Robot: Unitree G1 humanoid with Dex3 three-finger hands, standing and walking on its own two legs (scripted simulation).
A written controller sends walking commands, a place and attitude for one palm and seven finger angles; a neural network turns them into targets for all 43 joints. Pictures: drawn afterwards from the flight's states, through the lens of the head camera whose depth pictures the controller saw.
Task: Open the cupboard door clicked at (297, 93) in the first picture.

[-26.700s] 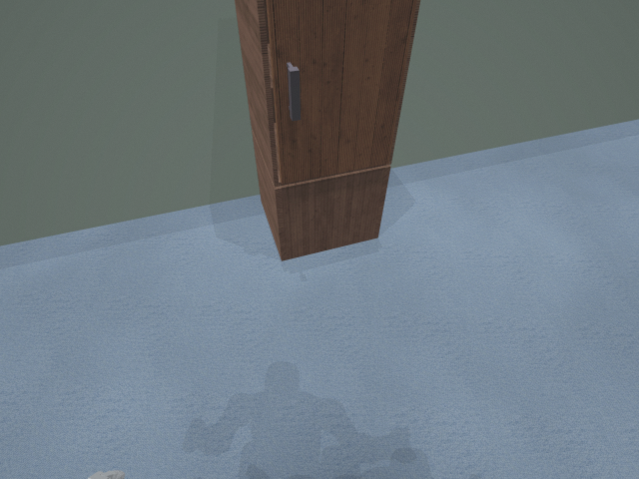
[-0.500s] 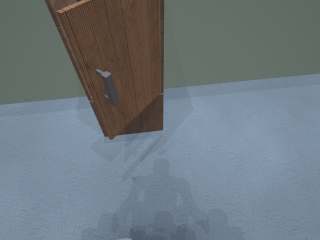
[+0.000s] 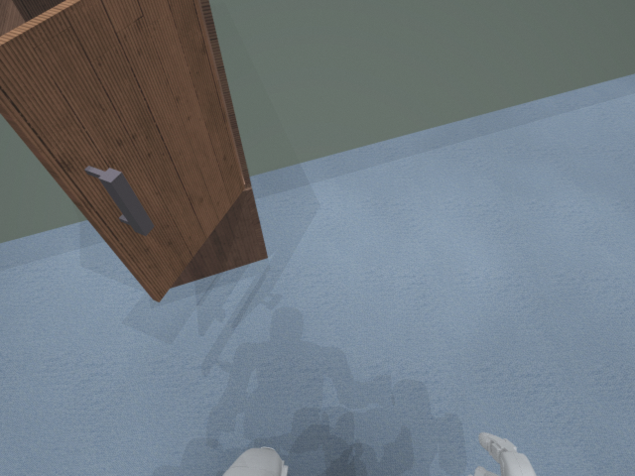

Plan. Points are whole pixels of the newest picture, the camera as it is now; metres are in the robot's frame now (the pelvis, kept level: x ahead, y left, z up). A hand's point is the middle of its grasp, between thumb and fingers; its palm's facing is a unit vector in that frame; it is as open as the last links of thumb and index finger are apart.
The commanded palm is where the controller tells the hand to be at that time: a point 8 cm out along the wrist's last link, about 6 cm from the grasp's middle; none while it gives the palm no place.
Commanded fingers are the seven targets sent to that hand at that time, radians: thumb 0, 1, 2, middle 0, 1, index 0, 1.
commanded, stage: walk to a spot facing it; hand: left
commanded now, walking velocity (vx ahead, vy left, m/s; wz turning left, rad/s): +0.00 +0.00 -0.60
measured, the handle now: (119, 200) +0.49 +0.40 -0.02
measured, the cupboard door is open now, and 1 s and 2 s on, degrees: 46 46 46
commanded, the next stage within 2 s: turn to face it in 2.00 s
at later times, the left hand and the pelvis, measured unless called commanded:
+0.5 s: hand (215, 426) +0.19 +0.19 -0.17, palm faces -0.31 -0.90 -0.30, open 7.3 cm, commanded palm none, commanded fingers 0.00 0.90 0.90 -0.20 -0.30 -0.20 -0.30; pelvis +0.01 +0.00 -0.02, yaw -18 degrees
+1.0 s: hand (320, 364) +0.30 +0.04 -0.16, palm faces -0.63 -0.76 -0.15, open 7.4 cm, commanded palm none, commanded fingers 0.00 0.90 0.90 -0.20 -0.30 -0.20 -0.30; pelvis +0.09 -0.04 +0.00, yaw -38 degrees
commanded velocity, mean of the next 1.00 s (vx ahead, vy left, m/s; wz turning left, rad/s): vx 0.16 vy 0.00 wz -0.60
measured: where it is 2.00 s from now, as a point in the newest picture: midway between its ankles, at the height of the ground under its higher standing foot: (469, 420)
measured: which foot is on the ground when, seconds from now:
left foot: up 0.00-0.12, down 0.14-0.44, up 0.46-0.70, down 0.72-1.00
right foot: down 0.00-0.12, up 0.14-0.42, down 0.44-0.72, up 0.74-1.00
